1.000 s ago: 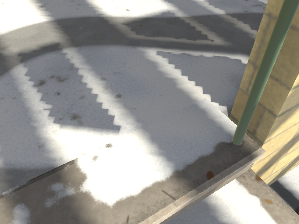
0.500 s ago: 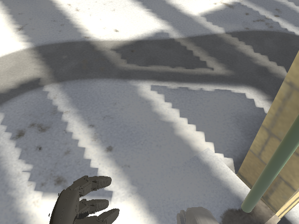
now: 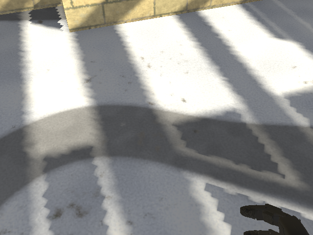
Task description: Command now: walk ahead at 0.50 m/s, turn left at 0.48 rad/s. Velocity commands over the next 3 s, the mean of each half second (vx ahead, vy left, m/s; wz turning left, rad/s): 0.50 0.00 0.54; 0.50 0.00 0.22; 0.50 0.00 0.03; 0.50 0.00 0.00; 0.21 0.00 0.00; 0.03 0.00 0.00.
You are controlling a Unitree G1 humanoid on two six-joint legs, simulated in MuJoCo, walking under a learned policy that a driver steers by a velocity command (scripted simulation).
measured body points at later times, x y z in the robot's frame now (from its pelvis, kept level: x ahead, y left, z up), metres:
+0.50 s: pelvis +0.34 +0.02 +0.00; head +0.37 +0.03 +0.44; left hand +0.55 +0.30 -0.06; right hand +0.37 -0.25 -0.14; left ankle +0.21 +0.10 -0.74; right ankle +0.55 -0.08 -0.71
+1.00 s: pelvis +0.57 +0.10 -0.01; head +0.59 +0.13 +0.44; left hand +0.47 +0.35 -0.15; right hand +0.88 -0.01 -0.07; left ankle +0.61 +0.23 -0.74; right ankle +0.55 -0.07 -0.73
